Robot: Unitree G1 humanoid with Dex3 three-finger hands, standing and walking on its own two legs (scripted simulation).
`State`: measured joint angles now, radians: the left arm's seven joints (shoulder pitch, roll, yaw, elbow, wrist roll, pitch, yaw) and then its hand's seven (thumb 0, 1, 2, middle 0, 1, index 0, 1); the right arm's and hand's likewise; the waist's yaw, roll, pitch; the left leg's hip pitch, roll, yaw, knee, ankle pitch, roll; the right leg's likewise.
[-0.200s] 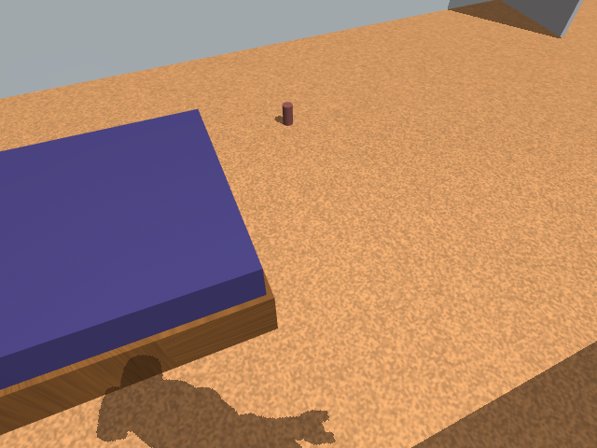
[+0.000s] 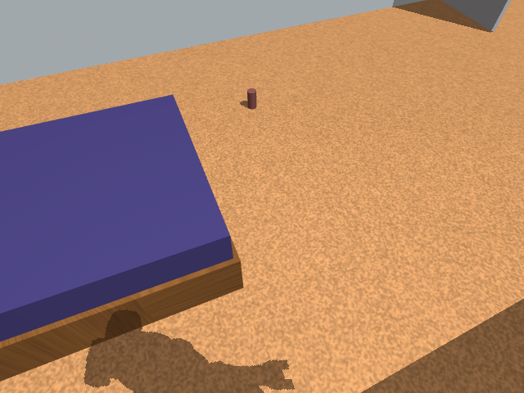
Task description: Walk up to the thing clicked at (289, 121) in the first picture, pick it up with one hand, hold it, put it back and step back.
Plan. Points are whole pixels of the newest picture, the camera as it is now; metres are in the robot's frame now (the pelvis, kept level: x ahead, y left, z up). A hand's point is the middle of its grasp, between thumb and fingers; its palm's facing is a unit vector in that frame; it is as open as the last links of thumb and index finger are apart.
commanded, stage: stand
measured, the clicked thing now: (251, 98) +1.85 +0.11 -0.72
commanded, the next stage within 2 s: walk up in 0.92 s
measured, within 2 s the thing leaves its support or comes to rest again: neither
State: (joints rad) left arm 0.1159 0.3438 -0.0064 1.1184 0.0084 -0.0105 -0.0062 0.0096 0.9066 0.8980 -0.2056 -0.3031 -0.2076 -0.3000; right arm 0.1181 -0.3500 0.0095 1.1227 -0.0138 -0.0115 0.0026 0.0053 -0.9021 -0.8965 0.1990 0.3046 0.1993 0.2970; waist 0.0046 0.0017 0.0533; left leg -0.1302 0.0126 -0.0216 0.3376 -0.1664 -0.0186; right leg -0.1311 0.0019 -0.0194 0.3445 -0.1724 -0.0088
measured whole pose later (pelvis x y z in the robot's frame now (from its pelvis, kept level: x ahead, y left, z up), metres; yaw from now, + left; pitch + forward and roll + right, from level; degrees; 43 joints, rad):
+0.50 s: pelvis +0.00 +0.00 +0.00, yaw +0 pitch -3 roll +0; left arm 0.12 0.35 -0.01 1.12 0.01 -0.01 -0.01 0.01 0.91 0.90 -0.21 -0.30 -0.21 -0.30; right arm 0.12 -0.35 0.01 1.12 -0.01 -0.01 0.00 0.00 -0.90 -0.90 0.20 0.30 0.20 0.30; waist 0.01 0.00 0.05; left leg -0.11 0.01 -0.02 0.32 -0.17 -0.01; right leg -0.12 0.00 -0.01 0.33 -0.17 0.00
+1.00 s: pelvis +0.00 +0.01 +0.00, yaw -3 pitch -2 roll +0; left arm 0.16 0.35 0.01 1.06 0.01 0.00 -0.01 0.01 0.91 0.90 -0.21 -0.30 -0.21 -0.30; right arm 0.08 -0.37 -0.03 1.06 -0.01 0.00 0.01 0.01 -0.90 -0.90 0.20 0.30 0.20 0.30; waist 0.02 0.02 0.07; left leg -0.18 0.02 0.03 0.43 -0.23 0.00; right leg -0.19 0.01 0.04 0.41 -0.20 0.00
